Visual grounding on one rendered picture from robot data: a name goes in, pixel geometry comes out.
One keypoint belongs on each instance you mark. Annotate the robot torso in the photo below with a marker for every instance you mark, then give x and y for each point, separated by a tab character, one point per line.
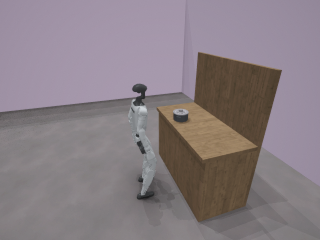
135	117

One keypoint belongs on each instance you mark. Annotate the lid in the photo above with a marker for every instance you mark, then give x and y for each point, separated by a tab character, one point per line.
180	113

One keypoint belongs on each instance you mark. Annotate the robot left hand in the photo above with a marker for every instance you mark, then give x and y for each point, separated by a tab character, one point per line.
133	136

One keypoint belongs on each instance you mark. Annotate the robot right forearm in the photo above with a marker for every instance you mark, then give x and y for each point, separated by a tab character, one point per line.
144	142

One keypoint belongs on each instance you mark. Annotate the pot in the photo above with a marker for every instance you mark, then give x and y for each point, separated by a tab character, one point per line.
180	118

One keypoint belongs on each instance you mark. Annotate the left robot upper arm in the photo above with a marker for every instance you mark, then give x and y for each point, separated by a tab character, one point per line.
130	112

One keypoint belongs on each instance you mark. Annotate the robot head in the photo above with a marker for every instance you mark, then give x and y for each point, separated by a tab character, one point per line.
139	88

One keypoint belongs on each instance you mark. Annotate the table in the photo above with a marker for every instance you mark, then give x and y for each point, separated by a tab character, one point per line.
213	155

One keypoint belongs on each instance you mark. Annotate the right robot upper arm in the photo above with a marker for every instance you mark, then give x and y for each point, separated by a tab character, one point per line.
142	114

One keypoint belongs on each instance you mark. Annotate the robot right hand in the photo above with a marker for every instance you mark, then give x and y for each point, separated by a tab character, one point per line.
151	156

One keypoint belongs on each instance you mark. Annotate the robot left forearm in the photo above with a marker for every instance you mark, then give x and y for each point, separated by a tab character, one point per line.
131	124

